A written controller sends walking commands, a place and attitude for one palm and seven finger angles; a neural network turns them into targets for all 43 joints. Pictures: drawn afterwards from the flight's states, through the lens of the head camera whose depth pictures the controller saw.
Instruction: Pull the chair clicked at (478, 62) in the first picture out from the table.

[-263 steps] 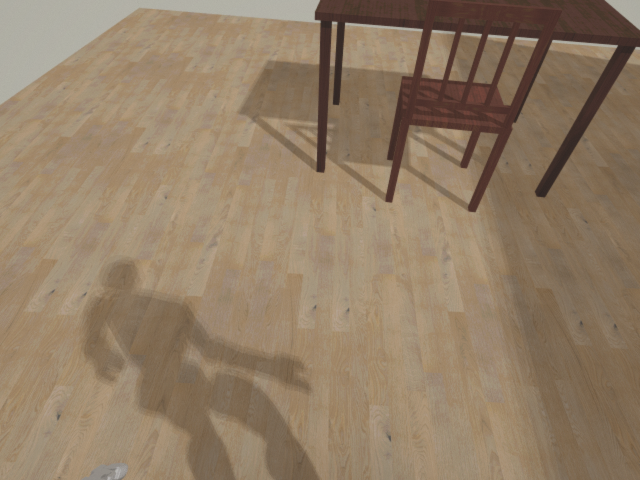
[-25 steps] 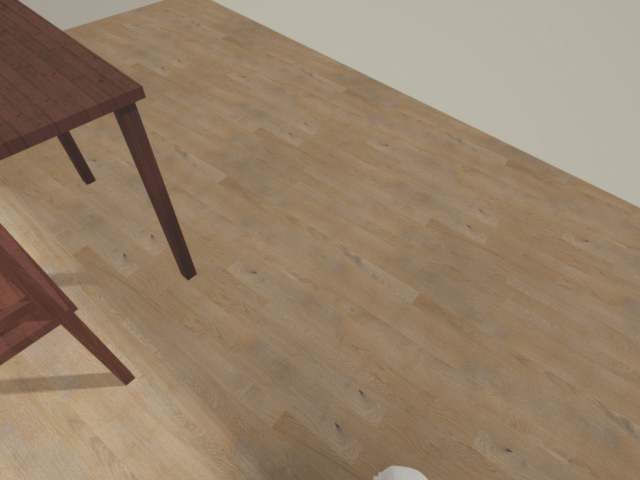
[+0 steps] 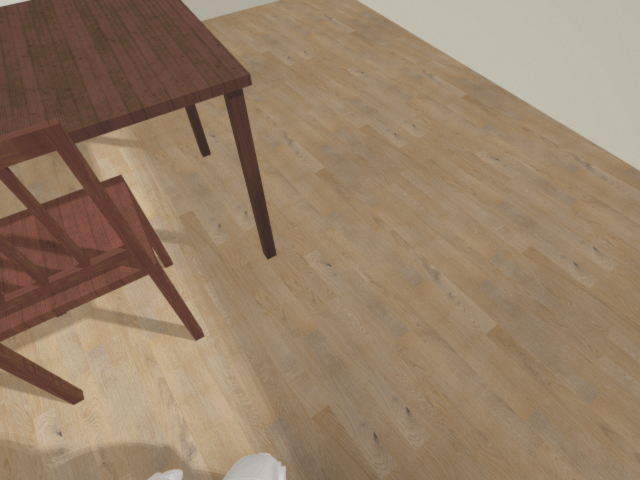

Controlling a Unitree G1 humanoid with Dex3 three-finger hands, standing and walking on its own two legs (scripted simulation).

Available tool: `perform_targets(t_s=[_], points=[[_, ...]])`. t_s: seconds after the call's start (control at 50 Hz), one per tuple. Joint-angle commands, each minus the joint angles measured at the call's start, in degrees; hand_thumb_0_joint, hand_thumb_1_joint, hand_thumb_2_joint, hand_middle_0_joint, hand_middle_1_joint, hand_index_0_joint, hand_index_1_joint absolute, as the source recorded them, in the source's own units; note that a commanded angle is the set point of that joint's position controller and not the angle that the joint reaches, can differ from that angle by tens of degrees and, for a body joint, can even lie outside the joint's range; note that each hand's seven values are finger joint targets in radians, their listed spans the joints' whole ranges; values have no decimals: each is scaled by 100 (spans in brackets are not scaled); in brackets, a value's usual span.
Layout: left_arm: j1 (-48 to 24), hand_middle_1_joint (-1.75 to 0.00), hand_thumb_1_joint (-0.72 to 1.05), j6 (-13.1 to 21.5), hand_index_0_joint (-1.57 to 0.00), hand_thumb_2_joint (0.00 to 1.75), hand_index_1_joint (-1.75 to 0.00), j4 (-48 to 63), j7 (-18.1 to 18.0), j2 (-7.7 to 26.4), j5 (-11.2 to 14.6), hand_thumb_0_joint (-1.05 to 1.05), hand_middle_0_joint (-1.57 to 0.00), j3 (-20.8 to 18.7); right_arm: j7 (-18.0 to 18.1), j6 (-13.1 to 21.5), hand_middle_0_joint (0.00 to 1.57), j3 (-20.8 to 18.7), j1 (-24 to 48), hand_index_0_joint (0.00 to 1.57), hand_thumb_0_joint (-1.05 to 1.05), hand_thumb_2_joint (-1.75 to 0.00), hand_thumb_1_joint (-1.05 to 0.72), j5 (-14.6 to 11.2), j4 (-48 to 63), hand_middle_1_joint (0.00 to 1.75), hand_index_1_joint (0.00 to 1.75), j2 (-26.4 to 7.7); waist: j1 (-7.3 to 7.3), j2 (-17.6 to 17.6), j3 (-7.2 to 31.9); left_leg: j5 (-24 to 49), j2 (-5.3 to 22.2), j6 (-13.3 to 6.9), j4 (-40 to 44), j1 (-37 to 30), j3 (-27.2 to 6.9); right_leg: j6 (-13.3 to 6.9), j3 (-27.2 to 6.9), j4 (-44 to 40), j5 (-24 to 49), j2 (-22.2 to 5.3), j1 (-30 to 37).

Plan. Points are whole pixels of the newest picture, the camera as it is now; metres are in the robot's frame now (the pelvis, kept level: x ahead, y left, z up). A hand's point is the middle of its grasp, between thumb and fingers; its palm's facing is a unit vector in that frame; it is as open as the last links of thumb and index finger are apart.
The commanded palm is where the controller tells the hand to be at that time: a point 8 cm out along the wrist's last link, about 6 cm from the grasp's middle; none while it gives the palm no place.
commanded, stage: turn to face it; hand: left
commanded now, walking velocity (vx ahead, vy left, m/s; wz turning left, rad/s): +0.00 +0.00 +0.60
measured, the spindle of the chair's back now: out of the picture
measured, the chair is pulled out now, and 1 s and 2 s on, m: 0.00 0.00 0.00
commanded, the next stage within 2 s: take the last steps up to it in 0.84 s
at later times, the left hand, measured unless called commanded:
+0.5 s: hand out of the picture +0.07 +0.29 -0.16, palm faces +0.31 -0.92 -0.25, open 7.4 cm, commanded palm none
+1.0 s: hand out of the picture -0.01 +0.21 -0.15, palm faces +0.51 -0.81 -0.27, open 7.4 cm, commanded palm none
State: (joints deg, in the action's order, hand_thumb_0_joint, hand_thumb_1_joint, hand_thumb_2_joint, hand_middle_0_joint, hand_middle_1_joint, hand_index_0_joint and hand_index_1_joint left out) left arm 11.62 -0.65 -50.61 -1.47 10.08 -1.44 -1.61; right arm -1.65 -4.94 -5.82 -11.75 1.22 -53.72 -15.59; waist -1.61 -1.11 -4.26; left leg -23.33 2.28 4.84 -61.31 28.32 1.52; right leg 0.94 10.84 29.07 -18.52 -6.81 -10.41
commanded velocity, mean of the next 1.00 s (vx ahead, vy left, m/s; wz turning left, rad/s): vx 0.02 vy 0.01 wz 0.43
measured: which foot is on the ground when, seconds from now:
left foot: up 0.00-0.14, down 0.16-0.70, up 0.72-1.00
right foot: down 0.00-0.16, up 0.18-0.68, down 0.70-1.00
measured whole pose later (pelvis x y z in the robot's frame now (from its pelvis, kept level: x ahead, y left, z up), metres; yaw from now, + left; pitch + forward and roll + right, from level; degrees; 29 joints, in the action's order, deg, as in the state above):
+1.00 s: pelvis +0.04 +0.01 +0.00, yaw +31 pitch -1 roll +2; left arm 13.5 -0.6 -52.8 -1.4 10.3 -1.5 -1.6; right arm -0.9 -4.7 -4.4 -12.8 1.0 -56.4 -14.3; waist -0.3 -1.3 -3.7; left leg -24.5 1.6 3.4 -56.4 23.0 -1.0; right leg -0.9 8.8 27.6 -15.6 -4.7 -10.9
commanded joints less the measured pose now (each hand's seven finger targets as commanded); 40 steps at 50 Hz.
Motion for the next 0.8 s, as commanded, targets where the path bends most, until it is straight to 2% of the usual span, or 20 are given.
perform_targets(t_s=[0.0, 0.06, 0.1, 0.12, 0.14, 0.16, 0.24, 0.28, 0.36, 0.5, 0.58, 0.62, 0.64, 0.66, 0.68, 0.7, 0.72, 0.74, 0.76, 0.78], points=[[489, -30, 90, 64, -20, 90, -30, 248, -48, 1421, -17, 0, -20, -367, -22, 192, 20, 91, 748, 20, 0, -90, -90, -42, 665, 30, 30, -182, 410, 1299, 458, -116, -14, -37, 1142, 72, 404, -639, -541, -446, 3640, -1356, 829], [471, -30, 90, 24, -20, 90, -30, 210, -35, 1523, -26, 0, -20, -423, -13, 251, 20, 119, 655, 20, 0, -90, -90, -62, 686, 30, 30, -223, 392, 1575, 569, -29, -98, -184, 2047, -542, 604, -545, -401, -105, 3729, -1434, 732], [380, -30, 90, 6, -20, 90, -30, 214, -1, 1541, 43, 0, -20, -430, 4, 306, 20, 63, 146, 20, 0, -90, -90, -34, 585, 30, 30, -467, 77, 1130, 882, 995, -168, -301, 3231, -1548, 608, -210, -38, 756, 3437, -1275, 412], [346, -30, 90, -8, -20, 90, -30, 303, 22, 1362, 87, 0, -20, -414, 15, 376, 20, -59, -352, 20, 0, -90, -90, -11, 481, 30, 30, -945, -207, -32, 1309, 2468, 539, -617, 3721, -2830, -331, 135, 132, 1984, 2256, -942, -615], [66, -30, 90, -15, -20, 90, -30, 605, 69, 923, 134, 0, -20, -286, 69, 417, 20, -233, -790, 20, 0, -90, -90, -29, 436, 30, 30, -1643, -472, -1839, 1461, 5396, 2185, -1508, 3783, -3610, -2455, 578, -26, 3296, -1945, -93, -2356], [-202, -30, 90, -94, -20, 90, -30, 683, 15, 1001, 76, 0, -20, -281, 109, 376, 20, -213, -1028, 20, 0, -90, -90, -83, 261, 30, 30, -1651, -504, -1244, 1560, 5938, 2360, -1897, 3623, -3455, -2178, 473, -753, 3784, -2140, -131, -2411], [-221, -30, 90, -117, -20, 90, -30, 362, 59, 1010, 70, 0, -20, -345, 237, 443, 20, 2, 58, 20, 0, -90, -90, -30, 522, 30, 30, -988, -36, -825, 768, 4903, 1257, -1416, 3765, -2451, -1255, 529, -1011, 4042, -785, -119, -2308], [-58, -30, 90, -130, -20, 90, -30, 288, 74, 1005, 69, 0, -20, -340, 237, 470, 20, 23, 121, 20, 0, -90, -90, -35, 564, 30, 30, -949, 55, -654, 775, 4856, 1067, -1349, 3819, -2430, -1141, 569, -990, 3836, -508, -13, -2177], [-198, -30, 90, -148, -20, 90, -30, 327, 45, 1017, 71, 0, -20, -328, 227, 462, 20, 14, -56, 20, 0, -90, -90, -34, 542, 30, 30, -926, 14, -497, 743, 4538, 1009, -1438, 3947, -2482, -1441, 617, -1063, 3412, -321, 88, -2112], [-765, -30, 90, -109, -20, 90, -30, 621, 8, 910, 109, 0, -20, -265, 229, 398, 20, -33, -296, 20, 0, -90, -90, 20, 480, 30, 30, -942, -118, -658, 626, 4394, 971, -1606, 3832, -2433, -2116, 543, -1129, 2249, -647, 336, -1810], [-608, -30, 90, -60, -20, 90, -30, 639, -23, 868, 146, 0, -20, -234, 240, 382, 20, -36, -211, 20, 0, -90, -90, 26, 501, 30, 30, -908, -22, -748, 710, 4760, 897, -1551, 3618, -2160, -2345, 422, -1091, 1371, -563, 542, -1077], [-345, -30, 90, -2, -20, 90, -30, 568, -36, 915, 150, 0, -20, -237, 232, 382, 20, -39, -133, 20, 0, -90, -90, -4, 498, 30, 30, -844, 123, -604, 762, 4496, 727, -1355, 3378, -1865, -2316, 364, -1059, 393, 111, 586, -408], [-110, -30, 90, 52, -20, 90, -30, 510, -46, 957, 152, 0, -20, -259, 220, 381, 20, -21, -95, 20, 0, -90, -90, -39, 503, 30, 30, -790, 256, -476, 810, 3812, 555, -1136, 3130, -1472, -2178, 355, -1080, -411, 831, 465, 242], [87, -30, 90, 124, -20, 90, -30, 448, -74, 1235, 101, 0, -20, -307, 190, 393, 20, 12, -216, 20, 0, -90, -90, -88, 488, 30, 30, -537, 308, 286, 956, 2488, 185, -770, 2532, -713, -1824, 180, -1657, -921, 1580, -220, 1192], [231, -30, 90, 161, -20, 90, -30, 434, -112, 1713, 25, 0, -20, -392, 180, 403, 20, 84, -278, 20, 0, -90, -90, -117, 624, 30, 30, -183, 340, 1845, 1017, -577, -676, -326, 1291, 339, -729, -509, -3121, -985, 2917, -1760, 1693], [368, -30, 90, 123, -20, 90, -30, 458, -93, 1725, 50, 0, -20, -358, 216, 338, 20, 2, -250, 20, 0, -90, -90, -64, 642, 30, 30, -431, 373, 1419, 1048, -1329, -575, -314, 251, 107, -739, -1024, -3110, -993, 3200, -2218, 905], [42, -30, 90, 105, -20, 90, -30, 495, -124, 1418, 63, 0, -20, -333, 205, 260, 20, -21, -164, 20, 0, -90, -90, -37, 543, 30, 30, -436, 234, 956, 638, -920, -418, -315, -345, 65, -817, -1083, -2600, -1061, 2949, -1871, 425], [-231, -30, 90, 101, -20, 90, -30, 523, -116, 1296, 69, 0, -20, -315, 170, 204, 20, -13, -236, 20, 0, -90, -90, -28, 402, 30, 30, -377, 117, 1127, 470, -643, -308, -290, -640, 82, -751, -973, -2327, -1127, 2492, -1531, 151], [-399, -30, 90, 93, -20, 90, -30, 553, -92, 1166, 77, 0, -20, -256, 132, 179, 20, -8, -308, 20, 0, -90, -90, -15, 289, 30, 30, -387, 27, 1007, 338, -280, -248, -242, -848, 109, -615, -854, -1894, -1093, 2299, -1214, 66], [-407, -30, 90, 105, -20, 90, -30, 541, -70, 1068, 81, 0, -20, -226, 105, 160, 20, 1, -330, 20, 0, -90, -90, -11, 227, 30, 30, -331, 10, 1048, 195, -17, -200, -216, -931, 124, -546, -737, -1545, -1134, 2181, -1054, -88]])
